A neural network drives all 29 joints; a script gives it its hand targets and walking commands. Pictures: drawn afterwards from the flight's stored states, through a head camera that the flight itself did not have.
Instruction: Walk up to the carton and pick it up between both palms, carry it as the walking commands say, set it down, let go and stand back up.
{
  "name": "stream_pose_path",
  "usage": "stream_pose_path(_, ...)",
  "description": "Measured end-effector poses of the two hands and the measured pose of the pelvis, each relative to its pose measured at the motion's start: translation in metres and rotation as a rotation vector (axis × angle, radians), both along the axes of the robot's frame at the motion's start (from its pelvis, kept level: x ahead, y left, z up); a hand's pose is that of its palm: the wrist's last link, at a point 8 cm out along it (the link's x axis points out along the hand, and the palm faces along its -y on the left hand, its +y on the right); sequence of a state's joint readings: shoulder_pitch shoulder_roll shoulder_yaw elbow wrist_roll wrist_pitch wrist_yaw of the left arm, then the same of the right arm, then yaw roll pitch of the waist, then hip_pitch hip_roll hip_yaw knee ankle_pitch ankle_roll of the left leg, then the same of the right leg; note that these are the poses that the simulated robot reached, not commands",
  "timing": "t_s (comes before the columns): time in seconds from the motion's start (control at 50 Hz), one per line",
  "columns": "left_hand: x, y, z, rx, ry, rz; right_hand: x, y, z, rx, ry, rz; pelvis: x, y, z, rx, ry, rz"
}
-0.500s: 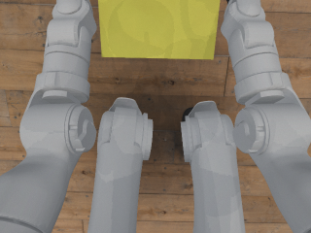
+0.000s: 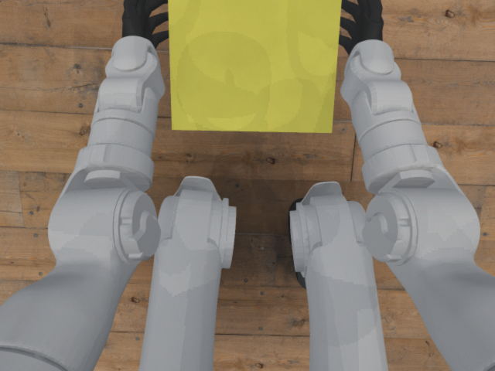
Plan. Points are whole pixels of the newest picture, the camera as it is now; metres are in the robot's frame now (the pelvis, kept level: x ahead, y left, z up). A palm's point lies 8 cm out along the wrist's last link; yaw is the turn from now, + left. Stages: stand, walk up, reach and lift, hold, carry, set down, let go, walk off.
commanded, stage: set down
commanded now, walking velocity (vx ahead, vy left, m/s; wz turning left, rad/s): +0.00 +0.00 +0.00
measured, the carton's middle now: (251, 62) +0.49 +0.03 -0.25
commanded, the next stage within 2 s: none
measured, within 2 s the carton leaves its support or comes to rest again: neither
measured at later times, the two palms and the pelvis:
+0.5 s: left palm (139, 38) +0.50 +0.17 -0.17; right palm (363, 42) +0.51 -0.12 -0.17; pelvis -0.01 +0.00 -0.01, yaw +0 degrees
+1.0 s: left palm (129, 47) +0.49 +0.19 -0.18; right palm (376, 50) +0.50 -0.14 -0.18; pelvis -0.01 +0.00 +0.00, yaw +0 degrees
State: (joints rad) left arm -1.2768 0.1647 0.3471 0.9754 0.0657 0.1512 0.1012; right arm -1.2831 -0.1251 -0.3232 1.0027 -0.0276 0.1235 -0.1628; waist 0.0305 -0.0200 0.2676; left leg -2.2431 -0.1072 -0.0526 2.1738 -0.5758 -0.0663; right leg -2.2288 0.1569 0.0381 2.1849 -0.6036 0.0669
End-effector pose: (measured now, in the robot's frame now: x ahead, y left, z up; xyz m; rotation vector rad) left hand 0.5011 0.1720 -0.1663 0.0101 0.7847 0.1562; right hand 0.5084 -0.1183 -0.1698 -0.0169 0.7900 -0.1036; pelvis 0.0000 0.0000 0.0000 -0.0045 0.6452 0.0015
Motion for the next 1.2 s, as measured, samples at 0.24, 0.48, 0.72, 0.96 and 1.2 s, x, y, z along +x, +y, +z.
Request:
stream_pose_path(0.24,0.001,0.001,0.0,0.012,-0.009,-0.01,0.0,0.001,0.0,-0.006,-0.015,0.006,-0.005,0.001,-0.006,0.001,-0.04,0.001)
stream_pose_path(0.48,0.001,0.002,-0.001,0.002,-0.011,-0.024,0.001,0.0,0.0,-0.001,-0.017,0.016,-0.007,0.002,-0.009,-0.001,-0.053,0.002)
stream_pose_path(0.72,0.001,0.002,-0.002,0.005,-0.027,-0.037,0.001,-0.001,-0.001,-0.002,-0.032,0.039,-0.01,0.002,-0.01,0.001,-0.066,0.004)
stream_pose_path(0.96,-0.005,0.016,-0.015,0.039,-0.019,-0.015,-0.004,-0.019,-0.014,-0.04,-0.032,0.038,-0.009,0.0,0.002,0.005,-0.033,0.005)
stream_pose_path(1.2,-0.001,0.043,-0.009,0.045,-0.046,0.02,0.005,-0.032,-0.005,-0.053,-0.065,0.044,-0.006,0.001,-0.003,0.001,-0.015,0.003)
